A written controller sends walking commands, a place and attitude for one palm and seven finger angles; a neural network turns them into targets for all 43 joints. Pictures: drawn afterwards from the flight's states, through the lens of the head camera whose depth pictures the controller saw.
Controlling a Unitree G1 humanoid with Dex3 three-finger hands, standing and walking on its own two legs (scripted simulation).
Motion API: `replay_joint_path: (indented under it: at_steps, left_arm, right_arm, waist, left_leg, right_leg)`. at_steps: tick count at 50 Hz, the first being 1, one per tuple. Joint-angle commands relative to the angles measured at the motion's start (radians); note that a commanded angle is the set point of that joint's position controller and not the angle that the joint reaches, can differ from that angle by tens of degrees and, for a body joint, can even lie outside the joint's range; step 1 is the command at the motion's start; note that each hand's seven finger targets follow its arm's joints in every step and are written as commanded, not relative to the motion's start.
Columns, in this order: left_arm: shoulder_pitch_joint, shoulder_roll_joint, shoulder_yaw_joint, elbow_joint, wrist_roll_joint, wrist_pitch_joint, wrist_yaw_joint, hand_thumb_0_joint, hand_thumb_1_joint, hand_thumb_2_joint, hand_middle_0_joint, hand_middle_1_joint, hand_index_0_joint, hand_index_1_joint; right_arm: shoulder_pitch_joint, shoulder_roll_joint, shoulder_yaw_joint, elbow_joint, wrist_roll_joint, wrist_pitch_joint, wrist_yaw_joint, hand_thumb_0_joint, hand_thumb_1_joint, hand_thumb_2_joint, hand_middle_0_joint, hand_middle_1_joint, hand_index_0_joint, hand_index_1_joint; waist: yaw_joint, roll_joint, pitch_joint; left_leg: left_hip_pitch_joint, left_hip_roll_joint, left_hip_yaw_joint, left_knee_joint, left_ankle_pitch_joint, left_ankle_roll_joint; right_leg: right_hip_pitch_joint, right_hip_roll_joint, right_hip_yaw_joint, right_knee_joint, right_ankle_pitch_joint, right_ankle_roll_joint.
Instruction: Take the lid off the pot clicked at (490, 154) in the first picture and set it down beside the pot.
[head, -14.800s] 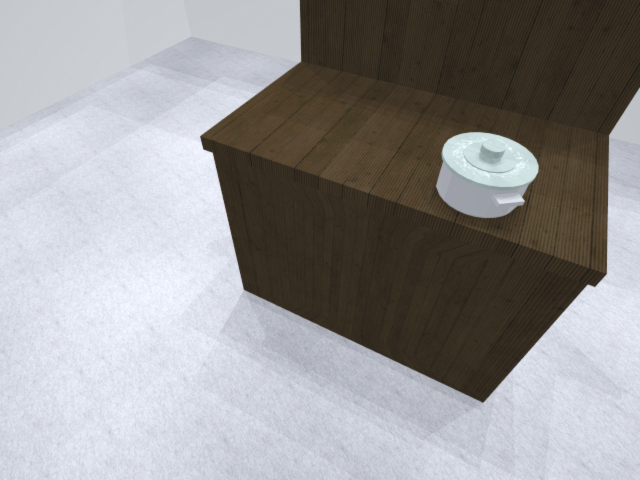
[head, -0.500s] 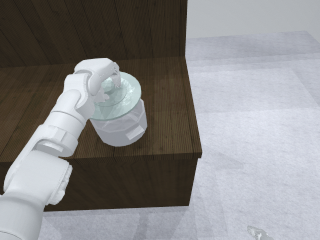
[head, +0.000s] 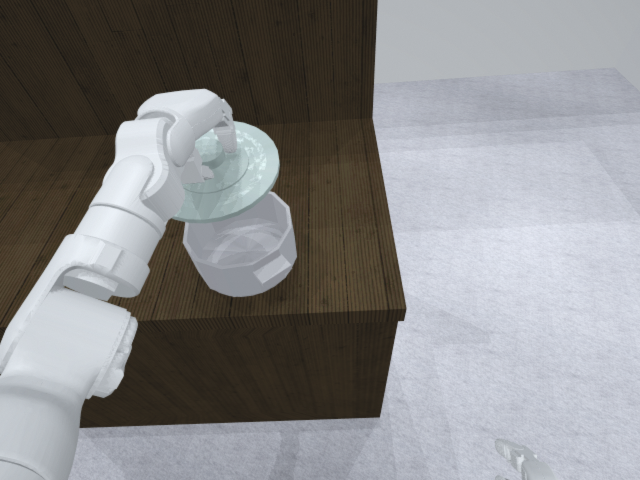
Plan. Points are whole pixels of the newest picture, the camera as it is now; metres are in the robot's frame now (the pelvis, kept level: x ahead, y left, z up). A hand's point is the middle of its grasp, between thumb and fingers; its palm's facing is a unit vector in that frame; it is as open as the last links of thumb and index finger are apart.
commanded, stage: lift the lid straight up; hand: left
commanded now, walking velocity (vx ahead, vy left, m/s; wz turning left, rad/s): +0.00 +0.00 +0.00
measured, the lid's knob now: (207, 154) +0.49 +0.15 +0.16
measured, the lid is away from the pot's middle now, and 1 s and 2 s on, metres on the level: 0.01 0.07 0.19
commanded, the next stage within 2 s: move the lid sideways beside the pot in 0.50 s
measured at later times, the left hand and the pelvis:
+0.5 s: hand (182, 136) +0.46 +0.16 +0.21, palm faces -0.25 -0.03 -0.97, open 7.5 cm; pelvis +0.00 +0.00 +0.00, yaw +0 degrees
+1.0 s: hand (146, 145) +0.46 +0.21 +0.20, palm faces -0.29 -0.05 -0.96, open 7.5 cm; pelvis -0.01 +0.01 +0.00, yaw +0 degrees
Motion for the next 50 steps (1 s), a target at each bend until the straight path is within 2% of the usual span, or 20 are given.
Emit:
replay_joint_path:
  at_steps: [1,5,6,10,13,16,17,19,21,22,24,26,29,31,33,37,40,43,49,50]
  left_arm:
    - [-0.646,0.256,0.125,-0.228,0.029,0.004,0.044,0.000,0.684,0.965,-0.888,-1.066,-0.848,-1.018]
    - [-0.656,0.220,0.098,-0.149,0.026,0.017,0.030,0.000,0.684,0.965,-0.888,-1.066,-0.848,-1.018]
    - [-0.682,0.260,0.120,-0.148,0.032,0.017,0.028,0.000,0.684,0.965,-0.888,-1.066,-0.848,-1.018]
    - [-0.717,0.258,0.115,-0.152,0.032,0.002,0.010,0.000,0.684,0.965,-0.888,-1.066,-0.848,-1.018]
    - [-0.735,0.275,0.113,-0.108,0.037,0.001,-0.002,0.000,0.684,0.965,-0.888,-1.066,-0.848,-1.018]
    - [-0.730,0.269,0.119,-0.135,0.037,-0.011,-0.010,0.000,0.684,0.965,-0.888,-1.066,-0.848,-1.018]
    - [-0.682,0.245,0.103,-0.057,0.037,0.000,-0.015,0.000,0.684,0.965,-0.888,-1.066,-0.848,-1.018]
    - [-0.689,0.264,0.118,-0.076,0.037,-0.001,-0.020,0.000,0.684,0.965,-0.888,-1.066,-0.848,-1.018]
    - [-0.719,0.251,0.103,-0.158,0.038,-0.013,-0.023,0.000,0.684,0.965,-0.888,-1.066,-0.848,-1.018]
    - [-0.724,0.212,0.074,-0.152,0.039,-0.008,-0.024,0.000,0.684,0.965,-0.888,-1.066,-0.848,-1.018]
    - [-0.726,0.274,0.130,-0.170,0.042,-0.008,-0.019,0.000,0.684,0.965,-0.888,-1.066,-0.848,-1.018]
    - [-0.729,0.248,0.112,-0.168,0.033,-0.009,-0.019,0.000,0.684,0.965,-0.888,-1.066,-0.848,-1.018]
    - [-0.702,0.284,0.139,-0.080,0.045,0.003,-0.007,0.000,0.684,0.965,-0.888,-1.066,-0.848,-1.018]
    - [-0.776,0.337,0.172,-0.203,0.050,-0.020,0.004,0.000,0.684,0.965,-0.888,-1.066,-0.848,-1.018]
    - [-0.719,0.300,0.146,-0.113,0.065,-0.009,0.011,0.000,0.684,0.965,-0.888,-1.066,-0.848,-1.018]
    - [-0.687,0.348,0.174,-0.051,0.065,-0.007,0.006,0.000,0.684,0.965,-0.888,-1.066,-0.848,-1.018]
    - [-0.730,0.320,0.144,-0.135,0.060,-0.026,-0.012,0.000,0.684,0.965,-0.888,-1.066,-0.848,-1.018]
    - [-0.684,0.353,0.159,-0.035,0.060,-0.023,-0.029,0.000,0.684,0.965,-0.888,-1.066,-0.848,-1.018]
    - [-0.742,0.421,0.182,-0.124,0.061,-0.079,-0.043,0.000,0.684,0.965,-0.888,-1.066,-0.848,-1.018]
    - [-0.729,0.384,0.158,-0.137,0.049,-0.090,-0.047,0.000,0.684,0.965,-0.888,-1.066,-0.848,-1.018]
  right_arm:
    - [-0.081,-0.115,-0.027,-0.128,-0.001,-0.037,0.003,0.000,-0.900,-0.900,0.200,0.300,0.200,0.300]
    - [-0.080,-0.111,-0.022,-0.119,-0.001,-0.038,-0.005,0.000,-0.900,-0.900,0.200,0.300,0.200,0.300]
    - [-0.080,-0.117,-0.022,-0.114,0.000,-0.037,-0.006,0.000,-0.900,-0.900,0.200,0.300,0.200,0.300]
    - [-0.075,-0.110,-0.021,-0.123,-0.005,-0.056,-0.013,0.000,-0.900,-0.900,0.200,0.300,0.200,0.300]
    - [-0.070,-0.116,-0.018,-0.110,0.000,-0.053,-0.016,0.000,-0.900,-0.900,0.200,0.300,0.200,0.300]
    - [-0.065,-0.115,-0.024,-0.117,-0.006,-0.061,-0.013,0.000,-0.900,-0.900,0.200,0.300,0.200,0.300]
    - [-0.057,-0.115,-0.021,-0.112,-0.004,-0.054,-0.012,0.000,-0.900,-0.900,0.200,0.300,0.200,0.300]
    - [-0.059,-0.119,-0.024,-0.116,-0.002,-0.051,-0.009,0.000,-0.900,-0.900,0.200,0.300,0.200,0.300]
    - [-0.071,-0.118,-0.024,-0.130,-0.003,-0.051,-0.004,0.000,-0.900,-0.900,0.200,0.300,0.200,0.300]
    - [-0.066,-0.113,-0.027,-0.128,-0.004,-0.051,-0.002,0.000,-0.900,-0.900,0.200,0.300,0.200,0.300]
    - [-0.057,-0.121,-0.031,-0.126,-0.005,-0.053,-0.001,0.000,-0.900,-0.900,0.200,0.300,0.200,0.300]
    - [-0.053,-0.119,-0.032,-0.125,-0.006,-0.054,0.000,0.000,-0.900,-0.900,0.200,0.300,0.200,0.300]
    - [-0.046,-0.121,-0.026,-0.114,-0.003,-0.054,-0.005,0.000,-0.900,-0.900,0.200,0.300,0.200,0.300]
    - [-0.056,-0.124,-0.029,-0.127,-0.006,-0.060,-0.004,0.000,-0.900,-0.900,0.200,0.300,0.200,0.300]
    - [-0.049,-0.118,-0.028,-0.119,-0.006,-0.058,-0.008,0.000,-0.900,-0.900,0.200,0.300,0.200,0.300]
    - [-0.048,-0.126,-0.024,-0.120,-0.004,-0.052,-0.014,0.000,-0.900,-0.900,0.200,0.300,0.200,0.300]
    - [-0.054,-0.121,-0.030,-0.136,-0.002,-0.057,-0.016,0.000,-0.900,-0.900,0.200,0.300,0.200,0.300]
    - [-0.032,-0.131,-0.027,-0.122,0.003,-0.049,-0.021,0.000,-0.900,-0.900,0.200,0.300,0.200,0.300]
    - [-0.017,-0.138,-0.033,-0.129,0.004,-0.058,-0.032,0.000,-0.900,-0.900,0.200,0.300,0.200,0.300]
    - [-0.015,-0.134,-0.035,-0.135,0.001,-0.061,-0.030,0.000,-0.900,-0.900,0.200,0.300,0.200,0.300]
  waist:
    - [-0.010,-0.065,-0.443]
    - [-0.014,-0.108,-0.411]
    - [-0.016,-0.103,-0.406]
    - [-0.015,-0.097,-0.461]
    - [-0.020,-0.114,-0.413]
    - [-0.016,-0.081,-0.439]
    - [-0.018,-0.119,-0.390]
    - [-0.014,-0.126,-0.396]
    - [-0.012,-0.089,-0.453]
    - [-0.020,-0.072,-0.431]
    - [-0.013,-0.077,-0.450]
    - [-0.016,-0.092,-0.440]
    - [-0.011,-0.124,-0.403]
    - [-0.001,-0.063,-0.479]
    - [-0.007,-0.077,-0.443]
    - [-0.005,-0.116,-0.412]
    - [-0.011,-0.092,-0.455]
    - [-0.020,-0.129,-0.380]
    - [-0.024,-0.060,-0.437]
    - [-0.024,-0.037,-0.449]
  left_leg:
    - [0.438,-0.039,-0.045,0.024,0.283,0.055]
    - [0.397,-0.041,-0.041,0.014,0.225,0.056]
    - [0.404,-0.040,-0.039,0.010,0.207,0.056]
    - [0.427,-0.046,-0.044,0.021,0.237,0.061]
    - [0.403,-0.047,-0.040,0.009,0.202,0.061]
    - [0.442,-0.045,-0.045,0.018,0.248,0.062]
    - [0.400,-0.046,-0.042,0.013,0.218,0.061]
    - [0.398,-0.045,-0.037,0.012,0.218,0.062]
    - [0.442,-0.044,-0.045,0.017,0.276,0.061]
    - [0.450,-0.042,-0.046,0.019,0.277,0.060]
    - [0.465,-0.039,-0.051,0.019,0.278,0.060]
    - [0.461,-0.039,-0.055,0.018,0.286,0.060]
    - [0.410,-0.042,-0.046,0.005,0.217,0.060]
    - [0.455,-0.036,-0.049,0.002,0.255,0.057]
    - [0.443,-0.035,-0.047,0.007,0.251,0.056]
    - [0.386,-0.035,-0.035,-0.003,0.199,0.058]
    - [0.427,-0.033,-0.039,0.009,0.239,0.061]
    - [0.386,-0.036,-0.039,0.003,0.186,0.063]
    - [0.443,-0.034,-0.040,0.015,0.209,0.067]
    - [0.449,-0.036,-0.041,0.021,0.241,0.066]
  right_leg:
    - [-0.088,0.047,-0.015,-0.043,0.483,-0.037]
    - [-0.093,0.042,-0.016,-0.055,0.448,-0.037]
    - [-0.098,0.042,-0.013,-0.058,0.436,-0.034]
    - [-0.079,0.038,-0.006,-0.057,0.466,-0.036]
    - [-0.092,0.038,-0.007,-0.063,0.449,-0.032]
    - [-0.099,0.040,-0.009,-0.058,0.462,-0.036]
    - [-0.108,0.042,-0.014,-0.061,0.439,-0.034]
    - [-0.099,0.039,-0.011,-0.062,0.448,-0.033]
    - [-0.089,0.038,-0.010,-0.051,0.478,-0.036]
    - [-0.117,0.043,-0.016,-0.052,0.459,-0.037]
    - [-0.112,0.046,-0.014,-0.054,0.449,-0.039]
    - [-0.115,0.048,-0.020,-0.054,0.449,-0.038]
    - [-0.112,0.049,-0.019,-0.062,0.411,-0.036]
    - [-0.083,0.043,-0.013,-0.055,0.435,-0.040]
    - [-0.113,0.047,-0.018,-0.056,0.412,-0.041]
    - [-0.092,0.041,-0.013,-0.064,0.404,-0.035]
    - [-0.090,0.038,-0.011,-0.063,0.433,-0.038]
    - [-0.114,0.045,-0.014,-0.073,0.393,-0.032]
    - [-0.112,0.045,-0.007,-0.075,0.408,-0.034]
    - [-0.116,0.044,-0.011,-0.077,0.424,-0.037]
